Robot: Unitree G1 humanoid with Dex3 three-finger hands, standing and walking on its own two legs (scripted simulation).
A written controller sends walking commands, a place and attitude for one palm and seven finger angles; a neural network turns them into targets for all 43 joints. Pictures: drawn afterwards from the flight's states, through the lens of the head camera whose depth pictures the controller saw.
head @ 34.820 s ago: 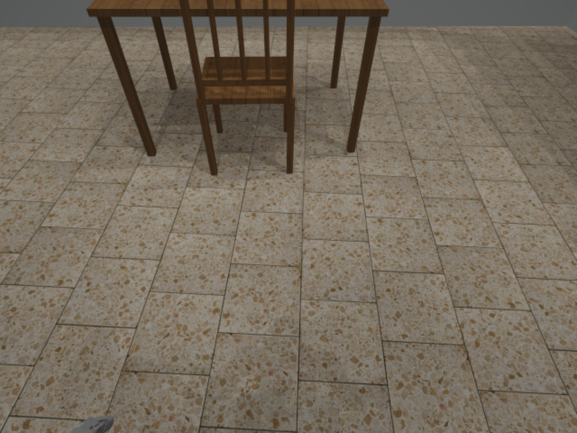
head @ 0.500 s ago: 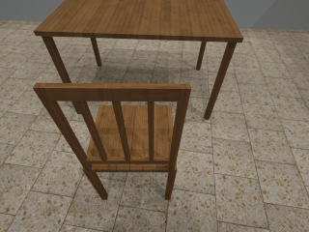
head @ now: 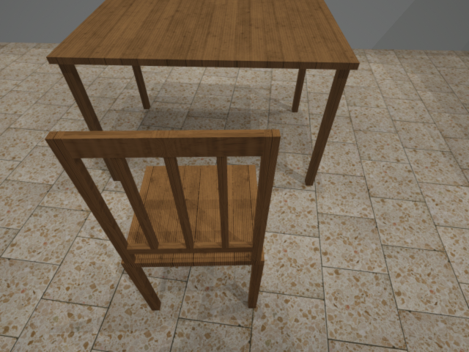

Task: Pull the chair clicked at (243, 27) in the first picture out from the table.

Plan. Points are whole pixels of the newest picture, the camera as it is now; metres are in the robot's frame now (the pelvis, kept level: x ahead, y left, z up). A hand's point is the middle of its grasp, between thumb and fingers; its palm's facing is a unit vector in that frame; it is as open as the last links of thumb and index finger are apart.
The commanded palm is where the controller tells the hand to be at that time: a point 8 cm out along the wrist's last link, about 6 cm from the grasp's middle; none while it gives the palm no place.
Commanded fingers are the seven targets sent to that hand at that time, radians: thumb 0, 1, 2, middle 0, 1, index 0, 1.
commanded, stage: look to check the result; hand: left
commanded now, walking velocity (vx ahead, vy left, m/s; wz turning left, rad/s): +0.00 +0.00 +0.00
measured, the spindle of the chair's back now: (181, 208) +0.43 +0.15 -0.07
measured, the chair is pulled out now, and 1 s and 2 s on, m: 0.52 0.52 0.52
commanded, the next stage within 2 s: stand and wait in 0.76 s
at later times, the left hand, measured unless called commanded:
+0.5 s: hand out of the picture +0.00 +0.16 -0.17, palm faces +0.04 -0.98 -0.18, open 7.3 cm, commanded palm none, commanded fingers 0.00 0.90 0.90 -0.20 -0.30 -0.20 -0.30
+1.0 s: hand out of the picture +0.00 +0.16 -0.17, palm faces +0.04 -0.98 -0.18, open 7.3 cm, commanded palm none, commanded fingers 0.00 0.90 0.90 -0.20 -0.30 -0.20 -0.30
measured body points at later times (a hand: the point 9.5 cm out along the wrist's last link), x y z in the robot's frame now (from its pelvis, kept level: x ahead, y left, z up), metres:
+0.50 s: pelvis +0.00 +0.00 +0.00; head +0.01 -0.01 +0.45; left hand +0.00 +0.21 -0.16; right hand -0.01 -0.20 -0.16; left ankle +0.01 +0.13 -0.74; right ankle +0.02 -0.14 -0.74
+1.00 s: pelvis +0.01 +0.00 +0.00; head +0.02 -0.01 +0.45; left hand +0.00 +0.21 -0.16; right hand -0.01 -0.20 -0.16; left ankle +0.01 +0.13 -0.74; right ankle +0.02 -0.14 -0.74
